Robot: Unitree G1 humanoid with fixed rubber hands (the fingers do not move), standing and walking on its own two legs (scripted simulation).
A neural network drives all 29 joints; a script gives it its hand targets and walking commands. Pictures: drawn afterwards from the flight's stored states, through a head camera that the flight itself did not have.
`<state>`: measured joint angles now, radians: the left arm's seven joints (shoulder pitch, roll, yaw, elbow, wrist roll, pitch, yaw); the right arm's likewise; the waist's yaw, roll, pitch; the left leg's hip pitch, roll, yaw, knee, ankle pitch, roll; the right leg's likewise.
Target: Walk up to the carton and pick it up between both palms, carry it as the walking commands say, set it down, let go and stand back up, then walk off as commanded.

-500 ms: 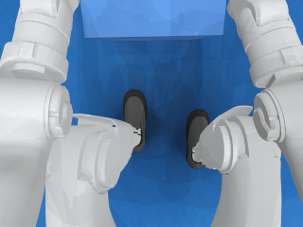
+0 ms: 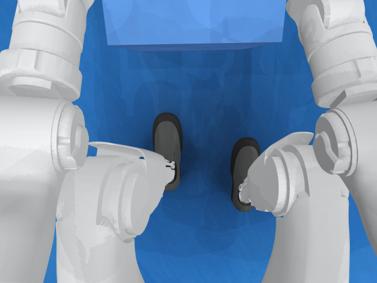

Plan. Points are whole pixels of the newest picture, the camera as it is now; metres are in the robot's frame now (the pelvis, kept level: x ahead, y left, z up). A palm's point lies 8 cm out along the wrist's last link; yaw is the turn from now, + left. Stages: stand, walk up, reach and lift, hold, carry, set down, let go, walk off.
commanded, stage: reach and lift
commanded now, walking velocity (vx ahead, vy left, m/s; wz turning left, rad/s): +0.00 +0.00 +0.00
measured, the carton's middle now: out of the picture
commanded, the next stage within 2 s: none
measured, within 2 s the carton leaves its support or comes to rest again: leaves its support in 0.02 s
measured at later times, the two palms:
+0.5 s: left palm out of the picture +0.58 +0.18 -0.10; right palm out of the picture +0.57 -0.13 -0.11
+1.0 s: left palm out of the picture +0.56 +0.17 -0.04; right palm out of the picture +0.56 -0.13 -0.05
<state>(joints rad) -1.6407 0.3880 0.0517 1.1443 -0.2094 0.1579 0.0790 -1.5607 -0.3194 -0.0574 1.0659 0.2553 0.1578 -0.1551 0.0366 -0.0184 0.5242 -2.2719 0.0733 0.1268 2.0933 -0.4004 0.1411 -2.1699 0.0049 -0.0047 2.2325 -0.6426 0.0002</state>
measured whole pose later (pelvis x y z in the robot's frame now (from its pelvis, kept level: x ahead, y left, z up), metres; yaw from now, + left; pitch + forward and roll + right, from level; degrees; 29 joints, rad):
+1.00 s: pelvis -0.02 +0.00 +0.02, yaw +0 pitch +22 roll +1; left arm -1.54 0.31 0.24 0.84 -0.09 0.43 0.14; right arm -1.52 -0.22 -0.28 0.80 0.01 0.46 -0.17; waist 0.04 -0.02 0.52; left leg -2.03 0.07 0.13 2.07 -0.42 0.13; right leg -1.95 0.03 0.01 2.21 -0.64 0.00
